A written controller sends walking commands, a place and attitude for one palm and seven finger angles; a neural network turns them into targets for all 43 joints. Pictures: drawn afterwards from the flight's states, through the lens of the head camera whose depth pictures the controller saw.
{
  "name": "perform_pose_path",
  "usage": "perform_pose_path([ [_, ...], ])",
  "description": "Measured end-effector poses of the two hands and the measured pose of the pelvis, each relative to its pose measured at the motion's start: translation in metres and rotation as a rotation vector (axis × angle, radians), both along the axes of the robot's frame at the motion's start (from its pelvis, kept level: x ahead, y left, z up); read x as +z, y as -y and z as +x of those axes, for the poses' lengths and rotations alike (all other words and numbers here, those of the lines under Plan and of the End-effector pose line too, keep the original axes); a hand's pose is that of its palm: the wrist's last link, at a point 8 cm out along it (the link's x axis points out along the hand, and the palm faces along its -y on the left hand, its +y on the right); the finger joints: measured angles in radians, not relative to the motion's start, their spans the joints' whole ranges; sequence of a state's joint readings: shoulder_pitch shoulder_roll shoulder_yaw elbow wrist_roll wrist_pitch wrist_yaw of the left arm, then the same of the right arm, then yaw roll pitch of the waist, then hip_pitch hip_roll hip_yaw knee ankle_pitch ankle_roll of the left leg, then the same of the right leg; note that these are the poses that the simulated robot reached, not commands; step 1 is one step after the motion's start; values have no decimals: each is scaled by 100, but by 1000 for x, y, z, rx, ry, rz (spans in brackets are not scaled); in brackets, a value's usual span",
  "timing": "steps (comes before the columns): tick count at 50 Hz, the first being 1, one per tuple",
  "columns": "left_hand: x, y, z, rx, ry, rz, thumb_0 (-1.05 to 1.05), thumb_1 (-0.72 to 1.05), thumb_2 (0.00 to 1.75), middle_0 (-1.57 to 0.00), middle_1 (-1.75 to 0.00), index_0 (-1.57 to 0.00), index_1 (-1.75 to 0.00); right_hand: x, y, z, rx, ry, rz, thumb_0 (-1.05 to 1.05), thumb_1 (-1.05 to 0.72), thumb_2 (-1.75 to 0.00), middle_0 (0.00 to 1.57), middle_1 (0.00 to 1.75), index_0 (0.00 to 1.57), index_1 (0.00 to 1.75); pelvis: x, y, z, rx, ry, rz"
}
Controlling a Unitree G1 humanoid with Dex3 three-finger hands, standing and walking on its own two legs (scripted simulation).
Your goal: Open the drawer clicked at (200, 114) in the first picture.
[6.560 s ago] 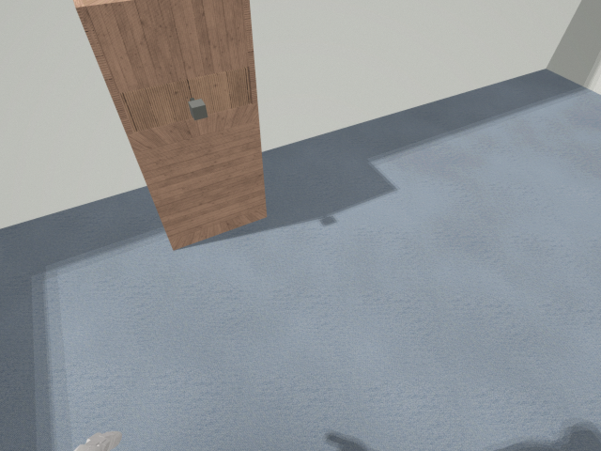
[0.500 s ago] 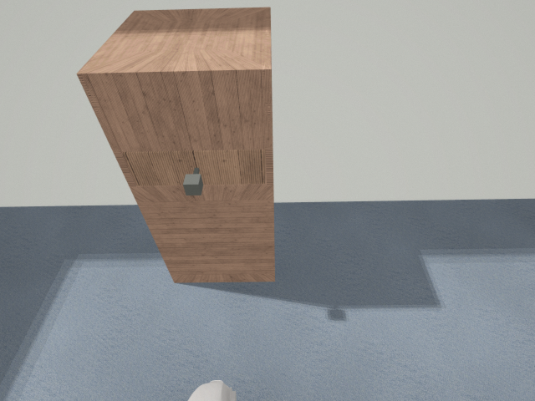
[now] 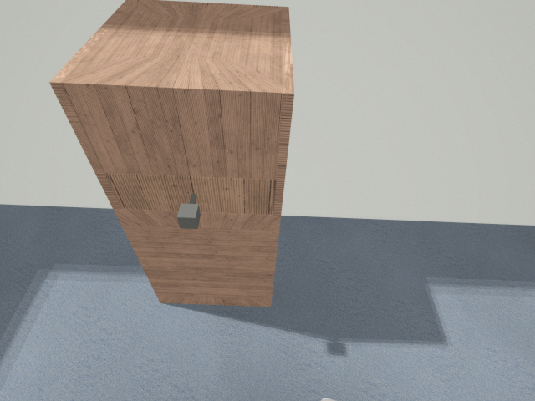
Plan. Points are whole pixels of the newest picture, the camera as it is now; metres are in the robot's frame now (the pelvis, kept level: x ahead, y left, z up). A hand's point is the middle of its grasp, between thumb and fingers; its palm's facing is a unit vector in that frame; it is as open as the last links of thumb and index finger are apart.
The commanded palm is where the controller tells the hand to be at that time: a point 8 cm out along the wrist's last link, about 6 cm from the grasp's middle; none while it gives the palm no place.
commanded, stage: come to a stop and stand still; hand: left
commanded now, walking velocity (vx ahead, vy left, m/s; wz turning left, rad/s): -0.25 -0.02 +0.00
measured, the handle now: (190, 209) +0.54 +0.22 -0.12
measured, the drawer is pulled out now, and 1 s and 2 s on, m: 0.00 0.00 0.00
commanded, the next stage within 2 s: look again from close up in 1.60 s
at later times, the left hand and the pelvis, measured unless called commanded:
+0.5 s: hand out of the picture +0.04 +0.12 -0.14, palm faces +0.09 -0.94 -0.32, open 7.3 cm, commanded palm none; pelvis -0.01 -0.07 +0.01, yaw +1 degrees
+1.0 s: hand out of the picture -0.06 +0.16 -0.17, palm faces +0.07 -0.98 -0.16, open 7.4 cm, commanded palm none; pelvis -0.06 -0.02 +0.01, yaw +0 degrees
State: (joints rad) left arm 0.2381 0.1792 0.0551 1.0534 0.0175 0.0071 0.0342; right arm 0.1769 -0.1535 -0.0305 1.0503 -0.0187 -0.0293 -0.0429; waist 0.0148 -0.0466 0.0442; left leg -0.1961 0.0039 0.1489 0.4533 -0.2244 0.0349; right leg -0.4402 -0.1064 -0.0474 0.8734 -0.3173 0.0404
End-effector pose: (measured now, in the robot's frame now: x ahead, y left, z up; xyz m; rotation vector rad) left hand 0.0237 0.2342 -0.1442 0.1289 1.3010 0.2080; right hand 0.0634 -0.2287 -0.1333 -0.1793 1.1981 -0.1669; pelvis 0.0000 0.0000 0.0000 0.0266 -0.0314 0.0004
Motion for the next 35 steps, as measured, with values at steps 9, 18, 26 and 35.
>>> perform_pose_path([
  [9, 15, 32, 68, -85, 90, 88, 0, 91, 89, -20, -29, -20, -30, -35, 39, -21, -64, -126, 80, -1, -92, -90, 20, 30, 20, 30, -12, 44, 14, -21, -9, 19],
  [18, 37, 69, 48, -59, 61, 100, 1, 91, 89, -20, -30, -21, -30, -34, 75, -40, -52, -212, 101, 0, -91, -90, 20, 30, 20, 30, 3, 69, 3, 2, -32, 51],
  [26, 45, 66, -2, 5, 39, 116, 1, 91, 89, -21, -30, -21, -30, -24, 92, -41, 5, -184, 75, 0, -91, -90, 19, 30, 20, 30, 10, 73, -18, 15, -30, 68],
  [35, 35, 41, -69, 40, -43, 84, 1, 90, 89, -21, -30, -21, -30, -4, 79, -55, 26, -107, 41, 0, -91, -90, 19, 30, 20, 30, 13, 57, -44, 6, -36, 52],
])
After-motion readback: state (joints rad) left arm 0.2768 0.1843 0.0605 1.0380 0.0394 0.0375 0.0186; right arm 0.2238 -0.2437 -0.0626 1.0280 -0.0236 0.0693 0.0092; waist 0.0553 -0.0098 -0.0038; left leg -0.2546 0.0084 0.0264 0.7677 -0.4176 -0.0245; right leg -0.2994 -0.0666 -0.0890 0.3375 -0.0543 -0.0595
